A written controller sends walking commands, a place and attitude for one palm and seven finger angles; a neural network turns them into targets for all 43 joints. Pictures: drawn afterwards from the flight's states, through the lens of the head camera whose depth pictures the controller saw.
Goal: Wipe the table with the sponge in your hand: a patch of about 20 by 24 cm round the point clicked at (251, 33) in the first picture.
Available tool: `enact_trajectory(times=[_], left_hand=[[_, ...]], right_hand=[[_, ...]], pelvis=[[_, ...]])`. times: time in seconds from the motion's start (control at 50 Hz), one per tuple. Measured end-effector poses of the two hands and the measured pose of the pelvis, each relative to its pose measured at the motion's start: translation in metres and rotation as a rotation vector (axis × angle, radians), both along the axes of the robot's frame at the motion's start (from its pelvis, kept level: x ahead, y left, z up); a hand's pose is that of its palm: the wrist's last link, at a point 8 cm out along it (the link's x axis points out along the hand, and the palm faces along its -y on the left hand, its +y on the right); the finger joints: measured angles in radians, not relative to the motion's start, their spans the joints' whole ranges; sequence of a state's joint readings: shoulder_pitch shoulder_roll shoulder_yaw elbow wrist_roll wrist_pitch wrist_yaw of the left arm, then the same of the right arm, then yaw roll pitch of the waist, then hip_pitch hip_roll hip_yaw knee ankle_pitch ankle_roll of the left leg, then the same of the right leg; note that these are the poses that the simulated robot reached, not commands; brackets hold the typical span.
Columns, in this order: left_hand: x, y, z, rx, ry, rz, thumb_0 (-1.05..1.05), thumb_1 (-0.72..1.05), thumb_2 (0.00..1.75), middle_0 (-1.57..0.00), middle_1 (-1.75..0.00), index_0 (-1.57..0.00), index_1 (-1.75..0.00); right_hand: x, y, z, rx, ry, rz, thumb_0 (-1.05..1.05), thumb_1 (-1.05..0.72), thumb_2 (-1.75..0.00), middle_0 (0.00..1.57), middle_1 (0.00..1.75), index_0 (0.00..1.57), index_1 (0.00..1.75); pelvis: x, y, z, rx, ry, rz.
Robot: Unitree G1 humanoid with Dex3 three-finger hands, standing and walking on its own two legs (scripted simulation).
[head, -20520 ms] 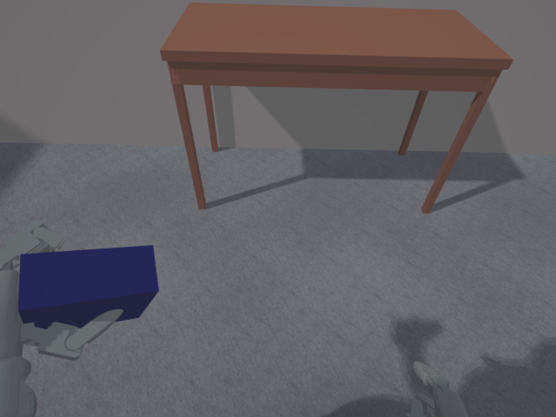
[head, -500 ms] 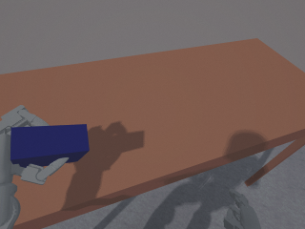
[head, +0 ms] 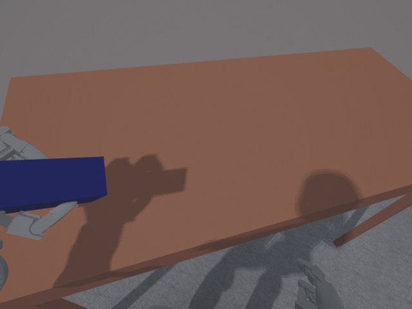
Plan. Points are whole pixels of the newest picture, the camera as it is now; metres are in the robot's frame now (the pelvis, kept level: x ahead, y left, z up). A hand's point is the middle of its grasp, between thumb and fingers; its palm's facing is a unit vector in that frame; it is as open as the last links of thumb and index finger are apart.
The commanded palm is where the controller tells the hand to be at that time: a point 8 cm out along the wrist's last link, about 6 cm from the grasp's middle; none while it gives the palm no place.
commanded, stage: come to a stop and stand still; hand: left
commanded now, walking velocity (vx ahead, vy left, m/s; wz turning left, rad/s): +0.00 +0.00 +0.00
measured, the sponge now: (67, 184) +0.25 +0.24 +0.15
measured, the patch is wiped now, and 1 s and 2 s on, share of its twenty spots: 0.00 0.00 0.00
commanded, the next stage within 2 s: look again from close up in 0.66 s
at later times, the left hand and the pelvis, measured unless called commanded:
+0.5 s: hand (75, 200) +0.21 +0.20 +0.17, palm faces +0.37 -0.87 -0.31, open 9.1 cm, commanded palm +0.15 +0.24 +0.18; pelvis -0.01 -0.04 +0.01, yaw +0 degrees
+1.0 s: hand (77, 196) +0.22 +0.20 +0.17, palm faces +0.37 -0.87 -0.33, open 9.1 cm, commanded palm +0.17 +0.24 +0.18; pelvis +0.00 -0.03 +0.01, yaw -2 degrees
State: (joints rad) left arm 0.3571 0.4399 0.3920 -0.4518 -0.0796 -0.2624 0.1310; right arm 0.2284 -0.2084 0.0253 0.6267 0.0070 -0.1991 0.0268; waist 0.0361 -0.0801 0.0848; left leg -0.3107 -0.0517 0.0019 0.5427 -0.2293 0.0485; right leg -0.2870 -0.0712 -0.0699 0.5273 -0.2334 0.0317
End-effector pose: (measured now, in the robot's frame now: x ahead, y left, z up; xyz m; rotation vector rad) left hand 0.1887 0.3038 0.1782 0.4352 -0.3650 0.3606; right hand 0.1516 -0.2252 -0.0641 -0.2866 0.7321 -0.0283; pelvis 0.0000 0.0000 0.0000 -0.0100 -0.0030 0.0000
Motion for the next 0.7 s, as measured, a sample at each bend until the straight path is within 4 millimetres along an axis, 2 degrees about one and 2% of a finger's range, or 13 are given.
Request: enact_trajectory(times=[0.1,0.22,0.36,0.44,0.52,0.6,0.7], left_hand=[[-0.01,-0.016,0.022,0.028,-0.076,-0.038,-0.01,-0.42,1.03,-0.83,-1.37,-0.84,-1.36],[-0.015,-0.021,0.013,-0.001,0.011,0.004,-0.01,-0.42,1.03,-0.83,-1.37,-0.84,-1.36],[-0.017,-0.039,-0.007,-0.086,0.088,0.024,-0.01,-0.42,1.03,-0.83,-1.37,-0.84,-1.36],[-0.016,-0.054,-0.003,-0.086,0.076,-0.004,-0.01,-0.42,1.03,-0.83,-1.37,-0.84,-1.36],[-0.015,-0.06,0.006,-0.056,0.062,-0.018,-0.01,-0.42,1.03,-0.83,-1.37,-0.84,-1.36],[-0.014,-0.06,0.009,-0.038,0.073,-0.009,-0.01,-0.42,1.03,-0.83,-1.37,-0.84,-1.36],[-0.014,-0.062,0.002,-0.052,0.111,0.003,-0.01,-0.42,1.03,-0.83,-1.37,-0.84,-1.36]], right_hand=[[0.02,0.012,0.006,0.056,-0.09,0.012,0.01,-0.91,-0.9,0.2,0.3,0.2,0.3],[0.028,0.012,0.012,0.107,-0.146,-0.005,0.01,-0.91,-0.9,0.2,0.3,0.2,0.3],[0.019,-0.015,0.013,0.068,-0.129,-0.025,0.01,-0.91,-0.9,0.2,0.31,0.2,0.3],[0.012,-0.034,0.012,0.036,-0.118,-0.053,0.01,-0.91,-0.9,0.2,0.3,0.2,0.3],[0.006,-0.049,0.012,0.023,-0.117,-0.09,0.01,-0.91,-0.9,0.2,0.3,0.2,0.3],[0.002,-0.057,0.011,0.024,-0.115,-0.121,0.01,-0.91,-0.9,0.2,0.3,0.2,0.3],[-0.001,-0.058,0.008,0.029,-0.105,-0.132,0.01,-0.91,-0.9,0.2,0.3,0.2,0.3]], pelvis=[[-0.004,-0.001,0.001,0.008,-0.007,-0.009],[-0.007,-0.011,0.004,0.013,-0.01,-0.015],[-0.009,-0.026,0.005,0.004,-0.018,-0.011],[-0.009,-0.032,0.005,0.001,-0.026,-0.008],[-0.008,-0.037,0.005,0.0,-0.029,-0.008],[-0.007,-0.04,0.005,0.0,-0.028,-0.012],[-0.005,-0.041,0.006,0.001,-0.03,-0.017]])
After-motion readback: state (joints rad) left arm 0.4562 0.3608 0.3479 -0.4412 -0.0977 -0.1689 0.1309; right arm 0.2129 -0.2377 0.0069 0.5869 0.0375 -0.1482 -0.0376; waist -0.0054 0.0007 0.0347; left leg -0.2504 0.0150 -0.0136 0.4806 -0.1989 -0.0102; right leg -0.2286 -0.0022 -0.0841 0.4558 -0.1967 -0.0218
